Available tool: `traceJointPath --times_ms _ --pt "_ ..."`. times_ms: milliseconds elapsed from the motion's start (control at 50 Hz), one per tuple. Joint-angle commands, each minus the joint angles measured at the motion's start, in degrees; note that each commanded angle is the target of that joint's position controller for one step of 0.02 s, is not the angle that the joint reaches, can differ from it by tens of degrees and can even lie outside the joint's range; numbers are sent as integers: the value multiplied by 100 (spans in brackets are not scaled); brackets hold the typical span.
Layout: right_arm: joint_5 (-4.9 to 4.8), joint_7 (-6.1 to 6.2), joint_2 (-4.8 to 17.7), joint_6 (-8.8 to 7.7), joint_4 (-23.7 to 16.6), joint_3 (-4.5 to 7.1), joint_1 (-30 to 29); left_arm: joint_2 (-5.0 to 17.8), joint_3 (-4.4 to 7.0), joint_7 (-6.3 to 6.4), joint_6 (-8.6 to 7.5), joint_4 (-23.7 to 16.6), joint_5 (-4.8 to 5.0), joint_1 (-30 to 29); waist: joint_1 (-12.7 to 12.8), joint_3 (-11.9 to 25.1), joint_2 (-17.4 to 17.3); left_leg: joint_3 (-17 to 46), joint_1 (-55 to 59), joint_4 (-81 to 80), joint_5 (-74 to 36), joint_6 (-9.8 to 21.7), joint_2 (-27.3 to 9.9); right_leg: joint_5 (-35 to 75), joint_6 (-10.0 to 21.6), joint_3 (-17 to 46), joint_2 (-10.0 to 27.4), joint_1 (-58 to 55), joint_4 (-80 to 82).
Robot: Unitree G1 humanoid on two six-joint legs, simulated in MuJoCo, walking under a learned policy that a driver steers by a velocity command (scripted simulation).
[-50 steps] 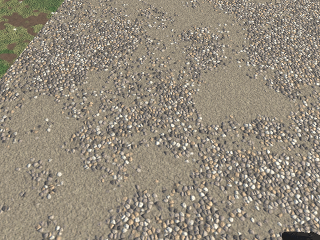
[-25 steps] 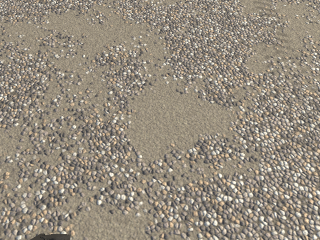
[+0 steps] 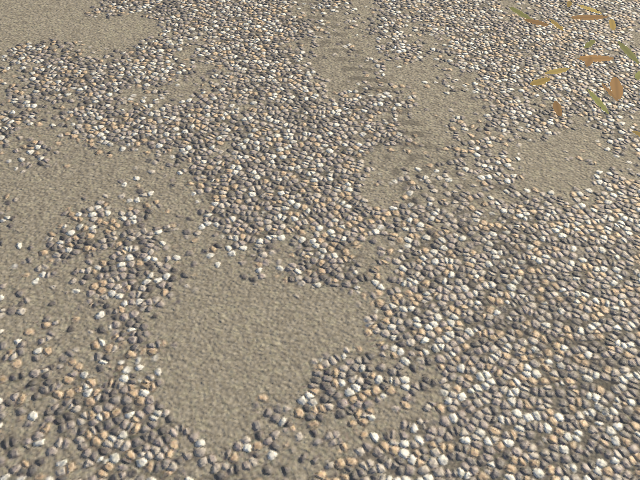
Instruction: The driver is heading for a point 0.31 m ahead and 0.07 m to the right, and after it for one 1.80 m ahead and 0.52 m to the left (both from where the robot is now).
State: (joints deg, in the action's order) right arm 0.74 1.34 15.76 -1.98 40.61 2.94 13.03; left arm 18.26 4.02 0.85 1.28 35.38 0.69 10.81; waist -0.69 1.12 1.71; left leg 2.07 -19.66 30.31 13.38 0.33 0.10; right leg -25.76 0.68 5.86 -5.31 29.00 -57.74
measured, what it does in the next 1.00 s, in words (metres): walks ahead: right foot, then left foot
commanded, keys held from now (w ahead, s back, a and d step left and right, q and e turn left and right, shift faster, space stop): w+e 0.24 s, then q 0.76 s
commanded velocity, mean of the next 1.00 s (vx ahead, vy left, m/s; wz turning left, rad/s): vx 0.18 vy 0.00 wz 0.04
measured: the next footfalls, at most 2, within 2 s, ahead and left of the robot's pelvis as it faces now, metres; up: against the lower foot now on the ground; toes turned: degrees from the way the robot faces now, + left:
right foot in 0.36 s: +0.20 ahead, -0.19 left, +0.00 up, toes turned -12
left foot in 0.82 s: +0.29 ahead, +0.04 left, +0.00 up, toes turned +5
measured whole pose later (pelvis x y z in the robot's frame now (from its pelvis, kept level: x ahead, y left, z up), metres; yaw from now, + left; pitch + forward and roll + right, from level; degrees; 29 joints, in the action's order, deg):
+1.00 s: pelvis +0.23 -0.06 +0.01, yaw +8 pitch +3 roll -2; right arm -0.4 0.3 17.5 1.3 36.2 4.2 9.7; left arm 18.0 4.9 1.7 0.7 41.8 -0.3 5.2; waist -0.7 -3.9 1.4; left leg 2.1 -19.8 27.7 10.5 3.3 2.1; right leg -26.3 -4.0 1.7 0.6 30.0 -62.8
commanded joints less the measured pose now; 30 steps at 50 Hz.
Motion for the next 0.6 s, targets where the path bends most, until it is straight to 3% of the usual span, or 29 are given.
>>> traceJointPath --times_ms 20,60,140,260,300,320,340,360,380,400,420,440,460,480,520,600 --pt "-76 105 867 -98 -369 243 15 609 210 -44 -95 -435 -14 -96 -104 -146 -1004 1854 1255 -1816 1587 825 -1516 530 -216 -52 636 1642 -921" --pt "-34 103 841 -147 -296 246 227 368 140 -95 -146 -507 21 -247 -224 -182 -1005 1251 1249 -1951 1092 806 -1378 917 -259 -271 708 1591 -716" --pt "-37 51 990 -190 -154 311 436 190 63 -170 -219 -653 41 -597 -391 -131 -990 669 1509 -2048 445 926 -1535 1333 -321 -362 890 1424 255" --pt "-176 -89 1244 -179 54 401 445 121 6 -301 -248 -729 55 -858 -424 -362 -950 -38 1231 -1915 -160 844 -1629 1241 -84 -698 866 285 1765" --pt "-254 -142 1264 -103 187 386 435 104 24 -309 -292 -686 29 -627 -186 -347 -878 -82 1161 -1480 -1114 772 -1622 1322 120 -861 612 -459 2502" --pt "-281 -154 1218 -83 238 348 397 193 96 -292 -310 -528 -1 -178 97 -121 -768 -213 1038 -945 -2044 650 -1483 1813 255 -974 404 -1314 3064" --pt "-249 -173 984 -113 300 254 491 469 225 -237 -309 -346 -45 425 388 305 -518 -550 760 32 -2576 398 -1132 2315 385 -842 423 -2400 3298" --pt "3 -196 516 -173 82 46 449 987 316 -128 -282 -303 -179 1173 616 1174 511 -820 -335 1755 -458 -51 -702 4104 715 667 1800 -3952 3157" --pt "3 -184 268 -237 15 -67 851 1433 341 -89 -251 -368 -267 1076 355 1595 1711 -478 -1646 3235 2322 -383 -55 5199 1756 2427 3132 -4454 3499" --pt "-148 -162 907 -207 188 112 689 996 264 -110 -277 -294 -201 1142 618 1565 895 214 -1673 4007 2340 -456 -197 5820 1886 1986 2997 -4056 3404" --pt "-276 -172 953 -162 180 147 576 807 198 -130 -312 -195 -164 921 484 1170 918 217 -1899 4120 2183 -412 -299 5506 1759 1224 2722 -3719 3411" --pt "-256 -127 889 -90 286 153 504 567 127 -153 -343 -164 -109 540 312 850 561 175 -1889 3847 1859 -381 -507 4963 1448 712 2356 -3275 3521" --pt "-207 -75 852 -3 308 174 419 394 81 -156 -353 -155 -81 205 182 545 536 175 -1725 3526 1497 -396 -568 4653 1248 380 2169 -2775 3715" --pt "-193 -43 767 100 385 178 514 292 44 -142 -389 -128 -122 -3 41 423 597 120 -1285 3437 1107 -443 -525 4778 1163 34 2027 -2284 3893" --pt "-162 3 556 204 403 169 661 231 47 -83 -470 -74 -239 -278 -161 379 540 80 -878 3061 575 -528 -414 4883 1176 -358 1999 -1901 4100" --pt "-114 -40 388 274 17 129 114 458 151 82 -407 105 -172 -348 -49 238 516 -44 -926 2084 71 -498 -484 4594 1226 -684 2151 -2035 4221"
Velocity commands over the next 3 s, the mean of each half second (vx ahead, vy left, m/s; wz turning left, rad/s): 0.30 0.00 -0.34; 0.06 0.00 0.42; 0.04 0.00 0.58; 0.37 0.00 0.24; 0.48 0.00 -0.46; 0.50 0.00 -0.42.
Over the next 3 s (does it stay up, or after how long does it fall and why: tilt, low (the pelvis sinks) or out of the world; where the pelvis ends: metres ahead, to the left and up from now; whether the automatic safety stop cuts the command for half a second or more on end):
stays up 0.85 0.27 0.01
